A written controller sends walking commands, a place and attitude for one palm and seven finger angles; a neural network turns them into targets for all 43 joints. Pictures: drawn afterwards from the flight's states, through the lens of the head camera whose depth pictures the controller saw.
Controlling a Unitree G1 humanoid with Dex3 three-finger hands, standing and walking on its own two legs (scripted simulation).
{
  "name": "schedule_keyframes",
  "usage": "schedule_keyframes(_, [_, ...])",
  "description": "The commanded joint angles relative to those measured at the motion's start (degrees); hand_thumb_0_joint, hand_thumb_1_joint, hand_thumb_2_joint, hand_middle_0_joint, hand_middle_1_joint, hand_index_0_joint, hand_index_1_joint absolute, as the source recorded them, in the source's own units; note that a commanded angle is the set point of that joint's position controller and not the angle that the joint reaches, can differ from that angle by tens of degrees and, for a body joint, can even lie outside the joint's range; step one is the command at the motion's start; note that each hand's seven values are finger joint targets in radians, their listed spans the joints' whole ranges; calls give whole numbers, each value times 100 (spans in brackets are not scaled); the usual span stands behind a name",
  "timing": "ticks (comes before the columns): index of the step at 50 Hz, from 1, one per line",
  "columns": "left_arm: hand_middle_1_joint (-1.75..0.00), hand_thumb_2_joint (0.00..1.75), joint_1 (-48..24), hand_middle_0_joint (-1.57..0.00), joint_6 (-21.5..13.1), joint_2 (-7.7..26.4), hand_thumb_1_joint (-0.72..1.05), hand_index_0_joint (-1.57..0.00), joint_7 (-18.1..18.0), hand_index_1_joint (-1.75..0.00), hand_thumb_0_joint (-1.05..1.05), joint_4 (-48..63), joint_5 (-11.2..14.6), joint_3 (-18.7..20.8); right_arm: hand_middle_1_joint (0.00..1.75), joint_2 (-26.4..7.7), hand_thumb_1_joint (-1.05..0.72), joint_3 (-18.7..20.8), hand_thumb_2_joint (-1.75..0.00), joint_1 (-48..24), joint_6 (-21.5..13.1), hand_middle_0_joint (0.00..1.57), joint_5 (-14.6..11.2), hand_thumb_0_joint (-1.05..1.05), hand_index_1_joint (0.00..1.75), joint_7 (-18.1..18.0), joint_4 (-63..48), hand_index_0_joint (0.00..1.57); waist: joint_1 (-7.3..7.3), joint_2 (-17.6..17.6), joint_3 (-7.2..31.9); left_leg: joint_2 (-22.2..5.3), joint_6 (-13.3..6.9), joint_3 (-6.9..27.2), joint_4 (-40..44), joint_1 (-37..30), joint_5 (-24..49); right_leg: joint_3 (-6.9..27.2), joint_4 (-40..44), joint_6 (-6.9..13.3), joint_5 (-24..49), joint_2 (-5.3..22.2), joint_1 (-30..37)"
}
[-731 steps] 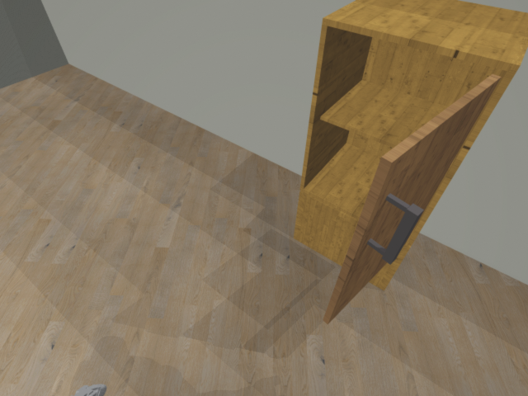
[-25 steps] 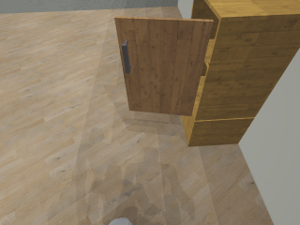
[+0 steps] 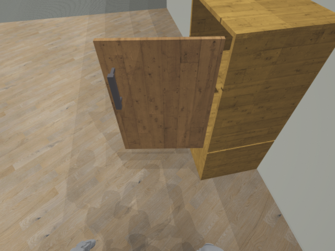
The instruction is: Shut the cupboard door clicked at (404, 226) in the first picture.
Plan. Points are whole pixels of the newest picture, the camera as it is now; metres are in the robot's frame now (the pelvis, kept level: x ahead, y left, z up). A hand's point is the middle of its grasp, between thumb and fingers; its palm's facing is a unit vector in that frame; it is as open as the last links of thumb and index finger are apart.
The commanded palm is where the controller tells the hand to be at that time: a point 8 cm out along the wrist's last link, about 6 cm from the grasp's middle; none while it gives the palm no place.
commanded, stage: take the last steps up to it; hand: left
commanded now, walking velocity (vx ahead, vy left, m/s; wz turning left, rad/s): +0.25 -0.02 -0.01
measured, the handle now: (116, 89) +0.64 +0.21 +0.01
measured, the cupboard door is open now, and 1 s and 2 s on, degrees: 79 79 79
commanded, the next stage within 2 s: come to a stop and stand still in 0.22 s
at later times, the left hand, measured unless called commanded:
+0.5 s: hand out of the picture +0.13 +0.17 -0.19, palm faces +0.10 -0.98 -0.16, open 7.3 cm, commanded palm none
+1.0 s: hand out of the picture +0.15 +0.13 -0.16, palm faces +0.03 -0.97 -0.25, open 7.4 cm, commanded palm none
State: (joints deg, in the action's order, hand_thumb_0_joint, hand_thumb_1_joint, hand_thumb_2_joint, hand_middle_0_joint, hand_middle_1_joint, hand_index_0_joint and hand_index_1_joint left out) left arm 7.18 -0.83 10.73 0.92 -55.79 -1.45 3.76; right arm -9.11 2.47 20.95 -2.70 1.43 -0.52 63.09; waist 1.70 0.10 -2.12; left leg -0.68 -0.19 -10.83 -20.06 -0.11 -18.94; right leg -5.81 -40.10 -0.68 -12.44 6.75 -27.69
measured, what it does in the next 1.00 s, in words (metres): walks ahead: right foot, then left foot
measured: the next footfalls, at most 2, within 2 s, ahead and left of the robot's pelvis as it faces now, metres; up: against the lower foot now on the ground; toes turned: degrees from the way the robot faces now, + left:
right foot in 0.06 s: +0.16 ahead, -0.13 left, +0.00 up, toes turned -9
left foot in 0.44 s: +0.25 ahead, +0.12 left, +0.00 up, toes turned +7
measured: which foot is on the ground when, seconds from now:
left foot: down 0.00-0.06, up 0.08-0.42, down 0.44-0.84, up 0.86-1.00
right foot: up 0.00-0.04, down 0.06-0.48, up 0.50-0.82, down 0.84-1.00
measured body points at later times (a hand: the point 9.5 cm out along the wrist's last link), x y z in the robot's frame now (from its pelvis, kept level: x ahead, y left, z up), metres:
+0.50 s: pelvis +0.16 +0.01 -0.01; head +0.17 +0.03 +0.44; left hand +0.13 +0.23 -0.18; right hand +0.24 -0.22 -0.15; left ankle +0.21 +0.11 -0.74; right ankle +0.12 -0.12 -0.73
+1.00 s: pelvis +0.12 -0.05 +0.00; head +0.13 -0.08 +0.45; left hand +0.15 +0.18 -0.14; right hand +0.16 -0.30 -0.16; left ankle +0.12 +0.08 -0.69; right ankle +0.11 -0.16 -0.74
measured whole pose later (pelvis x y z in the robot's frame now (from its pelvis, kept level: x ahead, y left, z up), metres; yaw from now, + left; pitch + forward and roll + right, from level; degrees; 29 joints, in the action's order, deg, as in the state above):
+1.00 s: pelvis +0.12 -0.05 +0.00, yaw +0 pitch -1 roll +1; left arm 14.4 1.9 9.0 -1.5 -58.5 -1.9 2.1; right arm -11.7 4.4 12.0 4.0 0.6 -0.4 59.4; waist 0.2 -1.8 -1.6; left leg -1.7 0.1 -1.3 -51.2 23.6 -23.1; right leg -3.7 -31.1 1.4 -16.9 1.8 -13.6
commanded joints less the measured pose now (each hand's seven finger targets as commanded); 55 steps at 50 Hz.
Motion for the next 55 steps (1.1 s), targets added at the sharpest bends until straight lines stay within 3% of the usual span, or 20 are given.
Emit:
schedule_keyframes(1, [-30, 90, 816, -20, -129, 305, 90, -20, 10, -30, 0, 13, -9, 77, 30, -841, -90, 175, -90, 27, -78, 20, 13, 0, 30, -62, -229, 20, -481, -126, -184, -1346, -644, 657, -497, 813, 2546, -301, 912, 163, 218, -441, 1436])
schedule_keyframes(2, [-30, 90, 1518, -20, -212, 561, 90, -20, -16, -30, 0, -221, -34, 135, 30, -757, -90, 149, -90, 51, -94, 20, -31, 0, 30, -37, -213, 20, -780, 195, 300, -985, -428, 390, -1664, 1224, 2536, 49, 1206, 317, 362, -245, 2552])
schedule_keyframes(3, [-30, 90, 2204, -20, -301, 1182, 90, -20, -90, -30, 0, -413, -74, 284, 30, -418, -90, 91, -90, 239, -119, 20, -95, 0, 30, 13, -328, 20, -944, 1583, 994, -294, -136, 4, -3421, 2494, 689, 1986, 1617, 827, 811, 1206, 3823])
schedule_keyframes(4, [-30, 90, 2431, -20, -283, 1499, 90, -20, -128, -30, 0, -424, 56, 320, 30, -477, -90, 79, -90, 101, -69, 20, -123, 0, 30, 5, -524, 20, -916, 1697, 1029, 21, -72, 511, -4793, 3124, -1550, 3195, 2344, 1379, 1271, 2051, 3756])
schedule_keyframes(7, [-30, 90, 1161, -20, -250, 906, 90, -20, -175, -30, 0, -155, 88, 154, 30, -390, -90, 116, -90, -415, 6, 20, -68, 0, 30, 16, -452, 20, -519, 444, 96, -566, -92, 1122, -5300, 3374, -469, 2155, 2675, 1220, 105, 1546, 2182])
schedule_keyframes(11, [-30, 90, 788, -20, -317, 467, 90, -20, -207, -30, 0, -177, 25, 7, 30, -106, -90, 63, -90, 83, 166, 20, -10, 0, 30, 42, -263, 20, -40, 567, 89, -620, 124, 840, -4075, 2611, 8, 655, 2745, 914, 1149, 980, 1339])
schedule_keyframes(17, [-30, 90, 1045, -20, -289, 553, 90, -20, -202, -30, 0, -447, 12, 19, 30, 5, -90, -7, -90, -414, 67, 20, -50, 0, 30, 69, -413, 20, -214, 760, 48, -369, 200, 562, -1958, 2124, 355, 524, 2425, 940, 1641, 822, 1664])
schedule_keyframes(20, [-30, 90, 1018, -20, -158, 359, 90, -20, -264, -30, 0, -569, 84, -98, 30, -139, -90, -62, -90, -126, 6, 20, -73, 0, 30, -26, -198, 20, -56, 310, 250, -361, 244, 702, -448, 703, 2240, 186, 1508, 444, 1788, 339, 1352])
schedule_keyframes(22, [-30, 90, 1459, -20, -40, 96, 90, -20, -328, -30, 0, -632, 147, -174, 30, -754, -90, 13, -90, -61, -16, 20, -82, 0, 30, -122, -197, 20, -192, -907, 611, -1616, -332, 1700, -445, 238, 5159, 54, 1053, -42, -187, -147, 1248])
schedule_keyframes(27, [-30, 90, 1388, -20, 279, 346, 90, -20, -356, -30, 0, -617, 69, -89, 30, -872, -90, 96, -90, -568, 234, 20, -63, 0, 30, -326, -342, 20, -145, -1334, 19, -2058, -1084, 1941, 21, 868, 5676, 487, -1134, -79, -2079, -299, 787])
schedule_keyframes(32, [-30, 90, 1184, -20, 353, 307, 90, -20, -303, -30, 0, -296, 48, 44, 30, -1073, -90, 301, -90, -918, 356, 20, -23, 0, 30, -303, -610, 20, -99, -646, 787, -1998, -1172, 1614, -310, 355, 4806, 663, -1973, -148, -1762, -471, 227])
schedule_keyframes(38, [-30, 90, 1331, -20, 327, 134, 90, -20, -248, -30, 0, -97, 41, 32, 30, -1026, -90, 352, -90, -1432, 406, 20, 24, 0, 30, -163, -810, 20, -257, -1241, 661, -1683, -840, 1572, 0, 1396, 1738, 300, -145, -52, -1244, -431, 1213])
schedule_keyframes(40, [-30, 90, 1717, -20, 272, 231, 90, -20, -248, -30, 0, -234, 9, 35, 30, -927, -90, 349, -90, -1386, 451, 20, -22, 0, 30, -117, -837, 20, -418, -680, 610, -1256, -506, 1363, -394, 2003, 548, 135, 1249, -48, -251, -501, 2074])
schedule_keyframes(41, [-30, 90, 1711, -20, 238, 525, 90, -20, -272, -30, 0, -203, -60, 60, 30, -648, -90, 324, -90, -1264, 487, 20, -74, 0, 30, -88, -858, 20, -406, 312, 384, -708, -193, 1008, -1079, 2392, -292, 748, 2082, 90, -322, -34, 2046])
schedule_keyframes(42, [-30, 90, 1297, -20, 196, 970, 90, -20, -283, -30, 0, -36, -97, 84, 30, -232, -90, 233, -90, -1257, 531, 20, -104, 0, 30, -52, -1000, 20, -273, 1692, -61, -90, 160, 618, -1989, 2815, -943, 2261, 2797, 593, -958, 1106, 1318])
schedule_keyframes(43, [-30, 90, 890, -20, 213, 1074, 90, -20, -294, -30, 0, 134, -55, 72, 30, -402, -90, 257, -90, -1568, 590, 20, -87, 0, 30, -28, -1072, 20, -407, 1434, -261, -152, 97, 1009, -2884, 2332, -1211, 2418, 3172, 1023, -1635, 1508, 245])
schedule_keyframes(44, [-30, 90, 527, -20, 214, 1025, 90, -20, -305, -30, 0, 236, -71, 61, 30, -385, -90, 279, -90, -1494, 621, 20, -74, 0, 30, 0, -1046, 20, -229, 986, -389, -152, 49, 1175, -3321, 2140, -1047, 2158, 3264, 1084, -2196, 1354, -254])
schedule_keyframes(47, [-30, 90, 220, -20, 141, 732, 90, -20, -297, -30, 0, 197, -33, 19, 30, -393, -90, 239, -90, -994, 554, 20, -43, 0, 30, 0, -710, 20, -28, 1078, -465, -143, 20, 1102, -3674, 2290, -406, 1351, 2690, 861, -669, 695, 290])
schedule_keyframes(53, [-30, 90, 848, -20, 61, 668, 90, -20, -312, -30, 0, -170, 64, -28, 30, -160, -90, 27, -90, -487, 305, 20, -93, 0, 30, -94, -427, 20, -186, 613, 266, -90, 122, 920, -467, 1161, 433, 1154, 1732, 730, 1042, 513, 1590])
schedule_keyframes(55, [-30, 90, 1041, -20, 48, 344, 90, -20, -281, -30, 0, -263, 148, -100, 30, -420, -90, -6, -90, -404, 153, 20, -69, 0, 30, -142, -310, 20, -314, -423, 369, -762, -146, 1800, 51, 762, 1959, 826, 1368, 296, 811, -19, 1395])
